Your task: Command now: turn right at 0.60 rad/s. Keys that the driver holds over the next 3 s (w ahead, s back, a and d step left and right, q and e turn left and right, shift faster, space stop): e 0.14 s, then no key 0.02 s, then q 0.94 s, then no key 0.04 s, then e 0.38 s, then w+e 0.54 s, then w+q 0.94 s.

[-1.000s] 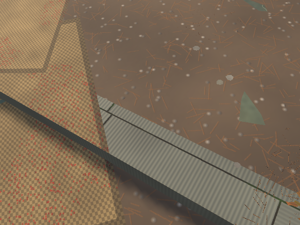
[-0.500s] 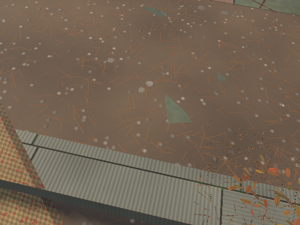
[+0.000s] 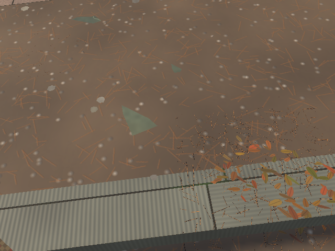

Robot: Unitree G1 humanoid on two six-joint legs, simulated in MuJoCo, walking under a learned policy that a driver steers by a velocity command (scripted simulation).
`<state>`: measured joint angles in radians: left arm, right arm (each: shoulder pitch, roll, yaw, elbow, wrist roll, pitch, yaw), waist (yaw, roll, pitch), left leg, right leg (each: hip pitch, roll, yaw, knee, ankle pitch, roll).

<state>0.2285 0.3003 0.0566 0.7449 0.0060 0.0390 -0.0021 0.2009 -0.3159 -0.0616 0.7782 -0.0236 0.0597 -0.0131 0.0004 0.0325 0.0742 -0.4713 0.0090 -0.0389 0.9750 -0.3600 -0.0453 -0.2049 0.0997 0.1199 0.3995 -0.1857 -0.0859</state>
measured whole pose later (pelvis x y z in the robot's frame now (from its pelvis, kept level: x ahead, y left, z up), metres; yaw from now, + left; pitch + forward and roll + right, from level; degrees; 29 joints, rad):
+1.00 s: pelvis -0.03 +0.01 +0.00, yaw +15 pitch -1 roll +1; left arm 0.22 0.26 0.01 0.81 0.02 0.01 0.04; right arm 0.18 -0.32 -0.07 0.84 -0.01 0.09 0.04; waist 0.01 0.03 0.09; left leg -0.39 -0.03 -0.03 0.95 -0.44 -0.04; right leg -0.13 0.00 -0.09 0.40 -0.25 -0.06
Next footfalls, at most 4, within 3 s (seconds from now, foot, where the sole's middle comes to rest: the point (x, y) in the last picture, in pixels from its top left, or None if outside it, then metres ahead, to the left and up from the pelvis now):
0.28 left None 0.06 0.13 -0.78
0.70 right None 0.01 -0.07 -0.78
1.18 left None -0.04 0.13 -0.78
1.80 right None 0.02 -0.08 -0.78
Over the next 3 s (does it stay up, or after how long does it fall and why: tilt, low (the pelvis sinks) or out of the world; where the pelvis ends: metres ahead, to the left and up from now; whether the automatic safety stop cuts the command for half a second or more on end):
stays up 0.62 -0.03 0.08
